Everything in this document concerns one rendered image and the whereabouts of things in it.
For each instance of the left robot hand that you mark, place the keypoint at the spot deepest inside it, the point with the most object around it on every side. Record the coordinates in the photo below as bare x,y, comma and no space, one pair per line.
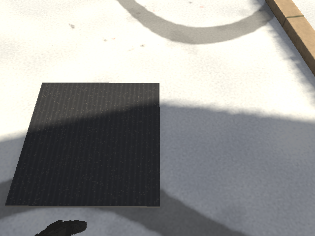
64,228

